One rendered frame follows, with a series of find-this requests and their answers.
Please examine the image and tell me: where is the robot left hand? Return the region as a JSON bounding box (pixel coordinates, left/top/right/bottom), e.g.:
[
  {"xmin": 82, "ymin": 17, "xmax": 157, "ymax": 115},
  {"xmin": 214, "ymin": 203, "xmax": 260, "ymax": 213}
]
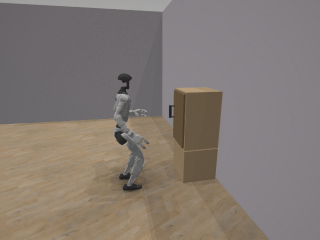
[{"xmin": 134, "ymin": 109, "xmax": 147, "ymax": 117}]

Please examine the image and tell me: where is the humanoid robot torso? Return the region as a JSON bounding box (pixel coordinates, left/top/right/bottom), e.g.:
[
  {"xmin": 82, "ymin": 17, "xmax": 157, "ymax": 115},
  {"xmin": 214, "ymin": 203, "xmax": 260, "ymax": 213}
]
[{"xmin": 113, "ymin": 92, "xmax": 131, "ymax": 139}]

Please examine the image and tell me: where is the cupboard door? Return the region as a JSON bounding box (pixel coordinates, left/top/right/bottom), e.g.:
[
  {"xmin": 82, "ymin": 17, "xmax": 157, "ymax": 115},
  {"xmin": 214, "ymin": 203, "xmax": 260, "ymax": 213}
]
[{"xmin": 173, "ymin": 90, "xmax": 186, "ymax": 149}]

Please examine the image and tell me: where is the right robot forearm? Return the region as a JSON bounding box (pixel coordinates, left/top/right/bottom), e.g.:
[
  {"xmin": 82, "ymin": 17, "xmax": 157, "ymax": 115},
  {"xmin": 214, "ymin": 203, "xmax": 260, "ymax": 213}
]
[{"xmin": 115, "ymin": 115, "xmax": 136, "ymax": 138}]

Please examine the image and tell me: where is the right robot upper arm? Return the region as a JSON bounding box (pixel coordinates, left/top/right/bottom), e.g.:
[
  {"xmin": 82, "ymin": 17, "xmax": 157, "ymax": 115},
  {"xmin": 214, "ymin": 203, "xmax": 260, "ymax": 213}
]
[{"xmin": 114, "ymin": 94, "xmax": 129, "ymax": 121}]

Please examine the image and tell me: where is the handle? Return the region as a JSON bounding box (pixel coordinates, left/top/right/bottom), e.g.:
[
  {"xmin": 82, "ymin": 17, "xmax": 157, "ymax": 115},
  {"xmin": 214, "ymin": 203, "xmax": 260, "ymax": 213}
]
[{"xmin": 169, "ymin": 105, "xmax": 175, "ymax": 118}]

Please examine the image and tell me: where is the robot right hand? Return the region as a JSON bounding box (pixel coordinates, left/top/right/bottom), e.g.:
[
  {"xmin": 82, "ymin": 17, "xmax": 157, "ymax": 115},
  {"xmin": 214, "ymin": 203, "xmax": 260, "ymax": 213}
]
[{"xmin": 133, "ymin": 134, "xmax": 150, "ymax": 149}]

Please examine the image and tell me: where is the right robot shin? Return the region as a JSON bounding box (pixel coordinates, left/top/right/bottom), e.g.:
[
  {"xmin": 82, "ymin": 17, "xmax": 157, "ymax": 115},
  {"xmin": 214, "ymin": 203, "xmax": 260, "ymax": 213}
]
[{"xmin": 127, "ymin": 158, "xmax": 146, "ymax": 186}]

